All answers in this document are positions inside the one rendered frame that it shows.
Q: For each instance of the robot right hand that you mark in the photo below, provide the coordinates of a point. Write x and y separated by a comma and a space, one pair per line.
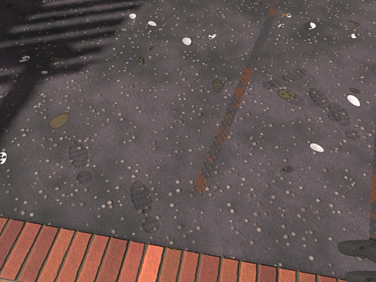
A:
364, 249

